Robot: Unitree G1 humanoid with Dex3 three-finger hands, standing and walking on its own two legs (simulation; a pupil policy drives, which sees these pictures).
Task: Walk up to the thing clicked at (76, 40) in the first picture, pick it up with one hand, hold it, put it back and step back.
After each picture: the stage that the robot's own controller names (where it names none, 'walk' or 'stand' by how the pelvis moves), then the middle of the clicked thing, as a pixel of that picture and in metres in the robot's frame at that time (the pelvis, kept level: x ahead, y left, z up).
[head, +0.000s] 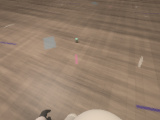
stand; (76, 40) +1.79 +0.39 -0.72
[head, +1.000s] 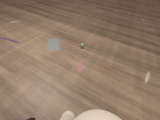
walk; (81, 46) +1.68 +0.17 -0.70
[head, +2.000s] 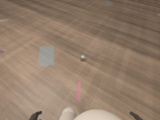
walk; (82, 58) +1.06 +0.09 -0.71
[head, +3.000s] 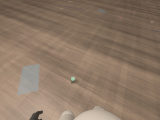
walk; (72, 80) +0.65 +0.18 -0.71
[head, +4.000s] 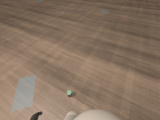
walk; (69, 93) +0.44 +0.25 -0.71
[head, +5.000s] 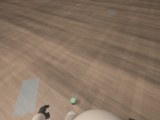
stand; (73, 101) +0.33 +0.20 -0.71
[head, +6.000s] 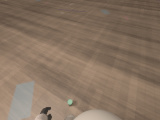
stand; (70, 102) +0.31 +0.22 -0.72
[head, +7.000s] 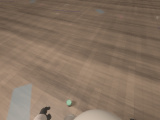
stand; (69, 103) +0.30 +0.24 -0.72
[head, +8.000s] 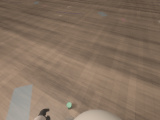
stand; (69, 105) +0.29 +0.22 -0.73
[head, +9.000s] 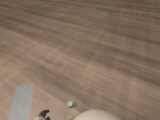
stand; (70, 104) +0.30 +0.21 -0.73
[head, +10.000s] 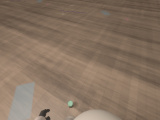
stand; (70, 104) +0.30 +0.21 -0.73
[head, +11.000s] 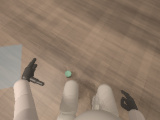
go down; (68, 74) +0.38 +0.19 -0.46
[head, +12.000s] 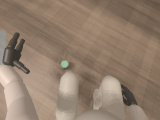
go down; (65, 65) +0.41 +0.21 -0.32
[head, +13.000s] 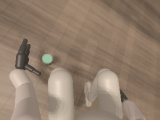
close in; (47, 60) +0.39 +0.24 -0.24
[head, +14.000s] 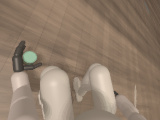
close; (29, 59) +0.39 +0.25 -0.22
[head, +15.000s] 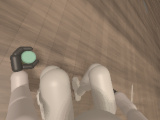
lift; (27, 58) +0.38 +0.26 -0.23
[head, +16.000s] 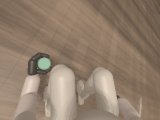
lift; (42, 64) +0.34 +0.24 -0.19
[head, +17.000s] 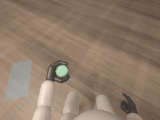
lift; (63, 74) +0.31 +0.18 +0.01
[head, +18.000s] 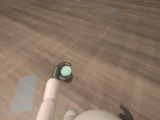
hold; (67, 75) +0.33 +0.16 +0.02
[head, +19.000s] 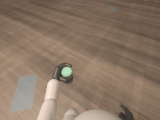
hold; (67, 75) +0.32 +0.16 +0.01
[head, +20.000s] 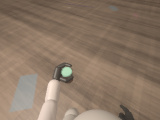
crouch; (67, 75) +0.32 +0.16 +0.01
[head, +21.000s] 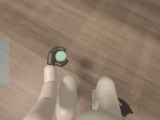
crouch; (61, 59) +0.42 +0.19 -0.09
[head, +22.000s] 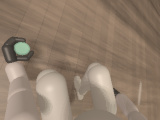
lower; (23, 51) +0.43 +0.27 -0.22
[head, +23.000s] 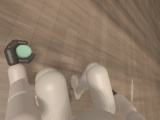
lower; (23, 53) +0.42 +0.26 -0.23
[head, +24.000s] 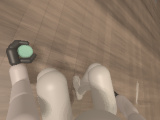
lower; (25, 53) +0.42 +0.27 -0.22
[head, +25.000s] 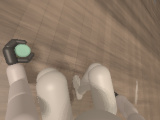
lower; (23, 53) +0.42 +0.28 -0.22
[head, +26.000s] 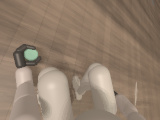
loosen; (31, 56) +0.40 +0.24 -0.23
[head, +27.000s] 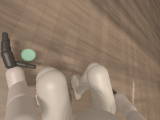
withdraw; (28, 56) +0.40 +0.25 -0.23
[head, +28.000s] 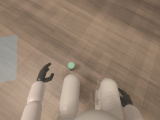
walk; (71, 66) +0.43 +0.18 -0.37
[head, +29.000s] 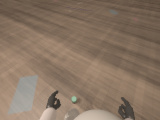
stand; (74, 100) +0.35 +0.15 -0.66
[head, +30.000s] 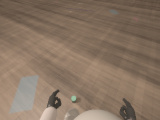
stand; (73, 99) +0.36 +0.17 -0.66
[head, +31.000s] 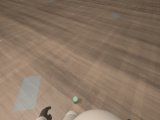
stand; (75, 100) +0.37 +0.15 -0.70
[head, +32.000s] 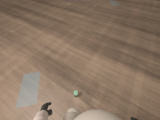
walk; (75, 93) +0.38 +0.16 -0.71
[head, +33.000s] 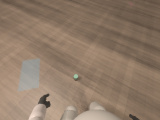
walk; (75, 77) +0.56 +0.13 -0.71
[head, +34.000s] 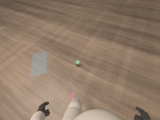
walk; (77, 63) +0.85 +0.24 -0.69
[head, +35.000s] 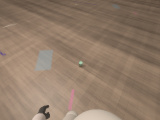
stand; (80, 64) +0.95 +0.15 -0.71
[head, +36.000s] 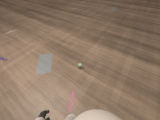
stand; (79, 66) +0.96 +0.18 -0.72
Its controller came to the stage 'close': yes
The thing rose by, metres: 0.72
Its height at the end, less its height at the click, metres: +0.00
